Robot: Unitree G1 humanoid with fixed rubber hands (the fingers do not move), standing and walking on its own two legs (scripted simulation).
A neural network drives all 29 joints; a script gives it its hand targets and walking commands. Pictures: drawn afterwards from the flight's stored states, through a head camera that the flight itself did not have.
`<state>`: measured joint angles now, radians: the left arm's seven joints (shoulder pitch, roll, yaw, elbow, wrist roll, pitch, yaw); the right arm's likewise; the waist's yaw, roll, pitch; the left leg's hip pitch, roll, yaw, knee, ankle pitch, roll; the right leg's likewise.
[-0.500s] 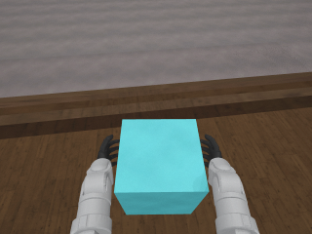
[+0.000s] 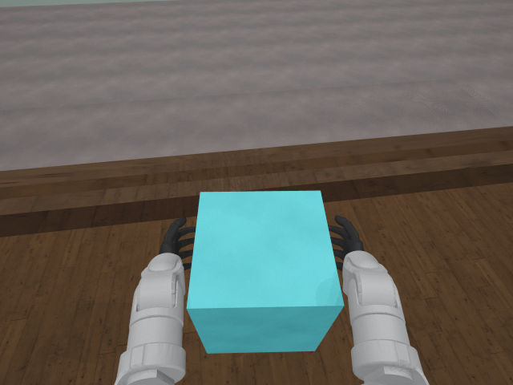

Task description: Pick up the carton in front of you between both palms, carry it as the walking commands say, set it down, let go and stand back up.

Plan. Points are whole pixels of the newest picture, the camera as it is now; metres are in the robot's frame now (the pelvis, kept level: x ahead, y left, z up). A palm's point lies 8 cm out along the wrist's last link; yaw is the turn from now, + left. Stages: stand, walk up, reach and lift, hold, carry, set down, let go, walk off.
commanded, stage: reach and lift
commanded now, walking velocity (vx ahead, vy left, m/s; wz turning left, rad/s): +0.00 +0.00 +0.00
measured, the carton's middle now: (260, 276) +0.31 +0.00 -0.05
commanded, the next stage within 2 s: hold in 0.58 s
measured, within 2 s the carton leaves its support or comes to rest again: neither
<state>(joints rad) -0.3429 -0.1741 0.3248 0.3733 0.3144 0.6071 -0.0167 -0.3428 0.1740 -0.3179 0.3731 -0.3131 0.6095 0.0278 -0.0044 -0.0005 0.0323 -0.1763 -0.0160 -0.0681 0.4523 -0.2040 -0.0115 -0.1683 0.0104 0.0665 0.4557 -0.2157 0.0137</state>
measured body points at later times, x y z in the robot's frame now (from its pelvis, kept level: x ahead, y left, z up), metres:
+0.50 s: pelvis +0.02 +0.00 +0.01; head -0.01 +0.00 +0.45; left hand +0.32 +0.15 +0.03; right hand +0.32 -0.15 +0.03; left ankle +0.03 +0.13 -0.74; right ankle +0.03 -0.13 -0.74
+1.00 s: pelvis +0.00 +0.00 +0.00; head -0.04 +0.00 +0.45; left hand +0.30 +0.15 +0.04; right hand +0.30 -0.15 +0.05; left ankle +0.03 +0.13 -0.74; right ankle +0.03 -0.13 -0.74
